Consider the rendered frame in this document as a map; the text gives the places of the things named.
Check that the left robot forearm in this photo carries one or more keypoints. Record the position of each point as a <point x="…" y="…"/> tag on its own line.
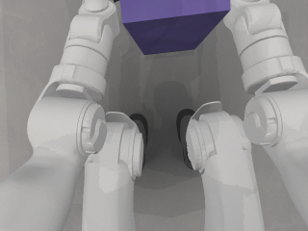
<point x="87" y="51"/>

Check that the carton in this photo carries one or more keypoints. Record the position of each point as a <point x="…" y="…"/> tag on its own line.
<point x="163" y="26"/>

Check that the right robot forearm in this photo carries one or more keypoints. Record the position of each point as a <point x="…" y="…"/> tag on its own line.
<point x="263" y="47"/>

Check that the robot right upper arm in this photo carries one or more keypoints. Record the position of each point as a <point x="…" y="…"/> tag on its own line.
<point x="278" y="121"/>

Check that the left robot foot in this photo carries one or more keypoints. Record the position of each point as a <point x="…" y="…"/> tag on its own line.
<point x="141" y="122"/>

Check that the right robot shin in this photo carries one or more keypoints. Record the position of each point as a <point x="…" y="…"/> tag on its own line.
<point x="214" y="107"/>

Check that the robot left upper arm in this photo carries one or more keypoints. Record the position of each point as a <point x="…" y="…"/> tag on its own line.
<point x="63" y="133"/>

